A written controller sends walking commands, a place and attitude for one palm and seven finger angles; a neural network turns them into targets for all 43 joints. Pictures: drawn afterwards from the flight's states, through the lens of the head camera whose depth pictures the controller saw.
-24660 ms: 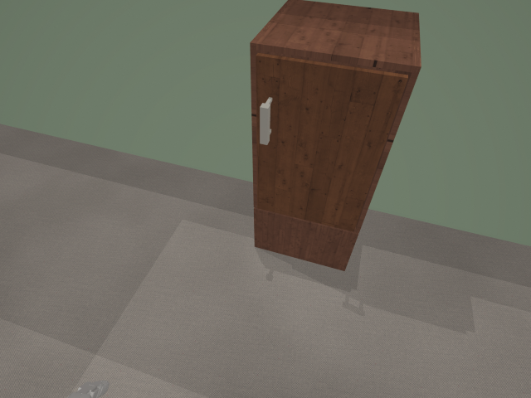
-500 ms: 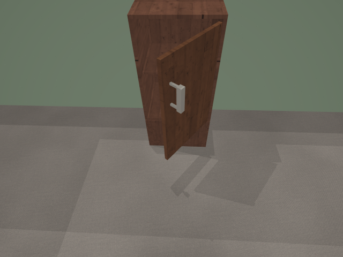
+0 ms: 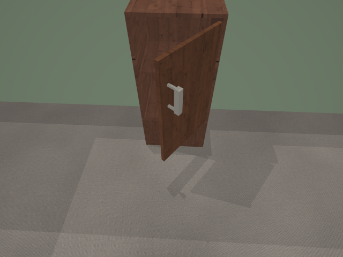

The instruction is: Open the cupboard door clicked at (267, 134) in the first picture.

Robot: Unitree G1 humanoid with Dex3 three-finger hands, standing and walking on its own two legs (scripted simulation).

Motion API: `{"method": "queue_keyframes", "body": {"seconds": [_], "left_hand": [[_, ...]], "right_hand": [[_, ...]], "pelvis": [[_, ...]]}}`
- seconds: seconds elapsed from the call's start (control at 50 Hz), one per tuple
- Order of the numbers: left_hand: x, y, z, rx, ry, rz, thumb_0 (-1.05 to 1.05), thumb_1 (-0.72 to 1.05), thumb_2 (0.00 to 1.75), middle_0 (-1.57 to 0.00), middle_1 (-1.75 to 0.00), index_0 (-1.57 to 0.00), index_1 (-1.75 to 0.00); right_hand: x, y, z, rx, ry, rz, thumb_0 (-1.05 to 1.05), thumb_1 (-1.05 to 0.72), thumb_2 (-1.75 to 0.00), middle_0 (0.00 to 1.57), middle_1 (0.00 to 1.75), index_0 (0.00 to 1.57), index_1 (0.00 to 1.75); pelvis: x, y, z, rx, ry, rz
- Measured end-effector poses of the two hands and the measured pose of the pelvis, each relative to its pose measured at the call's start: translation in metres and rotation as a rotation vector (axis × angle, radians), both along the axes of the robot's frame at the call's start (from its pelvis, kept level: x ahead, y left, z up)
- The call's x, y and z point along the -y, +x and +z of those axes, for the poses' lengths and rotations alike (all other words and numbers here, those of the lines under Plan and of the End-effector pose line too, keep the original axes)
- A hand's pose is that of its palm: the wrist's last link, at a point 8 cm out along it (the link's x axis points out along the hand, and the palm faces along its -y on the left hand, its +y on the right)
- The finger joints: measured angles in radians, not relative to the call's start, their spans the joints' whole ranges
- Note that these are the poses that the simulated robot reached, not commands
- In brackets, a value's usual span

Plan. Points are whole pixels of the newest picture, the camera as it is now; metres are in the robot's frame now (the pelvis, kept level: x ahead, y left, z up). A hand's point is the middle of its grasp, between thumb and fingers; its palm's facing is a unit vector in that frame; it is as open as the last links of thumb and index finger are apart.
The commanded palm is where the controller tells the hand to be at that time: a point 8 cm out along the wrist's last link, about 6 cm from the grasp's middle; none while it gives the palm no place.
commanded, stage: look to check the result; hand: left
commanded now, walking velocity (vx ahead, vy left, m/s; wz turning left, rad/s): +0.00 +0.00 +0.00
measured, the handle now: (174, 99) +0.65 +0.03 -0.05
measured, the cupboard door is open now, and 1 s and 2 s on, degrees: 52 52 52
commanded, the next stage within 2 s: walk to a spot facing it in 0.36 s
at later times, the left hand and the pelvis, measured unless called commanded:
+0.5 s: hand out of the picture +0.01 +0.16 -0.17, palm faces +0.03 -0.98 -0.19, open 7.4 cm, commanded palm none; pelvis +0.02 -0.01 +0.00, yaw +0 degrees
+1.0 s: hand out of the picture +0.12 +0.18 -0.17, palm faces -0.17 -0.95 -0.27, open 7.4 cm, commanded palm none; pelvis +0.00 -0.02 -0.01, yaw -13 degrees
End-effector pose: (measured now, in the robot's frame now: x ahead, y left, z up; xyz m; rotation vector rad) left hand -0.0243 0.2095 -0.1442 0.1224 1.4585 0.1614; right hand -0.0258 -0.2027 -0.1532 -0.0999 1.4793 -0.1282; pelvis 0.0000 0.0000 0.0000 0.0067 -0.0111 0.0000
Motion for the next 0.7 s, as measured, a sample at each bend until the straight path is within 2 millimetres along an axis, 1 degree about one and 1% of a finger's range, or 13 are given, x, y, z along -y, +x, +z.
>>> {"method": "queue_keyframes", "body": {"seconds": [0.12, 0.34, 0.54, 0.62, 0.7], "left_hand": [[0.001, 0.006, 0.0, 0.002, 0.002, 0.002, 0.0, 0.91, 0.9, -0.2, -0.3, -0.19, -0.3], [0.002, 0.022, 0.0, 0.025, 0.006, -0.006, 0.0, 0.91, 0.9, -0.2, -0.3, -0.19, -0.3], [0.0, 0.03, 0.001, 0.029, 0.015, -0.011, 0.0, 0.91, 0.9, -0.2, -0.3, -0.19, -0.3], [-0.001, 0.032, -0.001, 0.013, 0.014, -0.019, 0.0, 0.91, 0.9, -0.2, -0.3, -0.2, -0.3], [-0.008, 0.038, -0.005, -0.002, 0.016, -0.044, 0.0, 0.91, 0.9, -0.2, -0.3, -0.2, -0.3]], "right_hand": [[0.002, 0.011, 0.0, 0.01, -0.003, 0.006, 0.0, -0.91, -0.9, 0.19, 0.29, 0.2, 0.3], [0.011, 0.025, 0.001, 0.028, -0.019, 0.011, 0.0, -0.92, -0.9, 0.19, 0.29, 0.2, 0.3], [0.013, 0.029, 0.001, 0.022, -0.02, 0.008, 0.0, -0.91, -0.9, 0.19, 0.29, 0.2, 0.3], [0.016, 0.028, -0.001, 0.022, -0.033, -0.022, 0.0, -0.91, -0.9, 0.19, 0.29, 0.2, 0.3], [0.021, 0.026, -0.003, 0.036, -0.058, -0.07, 0.0, -0.91, -0.9, 0.2, 0.29, 0.2, 0.3]], "pelvis": [[0.002, 0.006, 0.0, -0.001, 0.0, 0.001], [0.004, 0.014, 0.0, 0.0, 0.002, 0.0], [0.006, 0.019, 0.0, -0.003, 0.002, -0.006], [0.006, 0.018, -0.002, -0.006, -0.002, -0.034], [0.005, 0.015, -0.006, -0.008, -0.006, -0.07]]}}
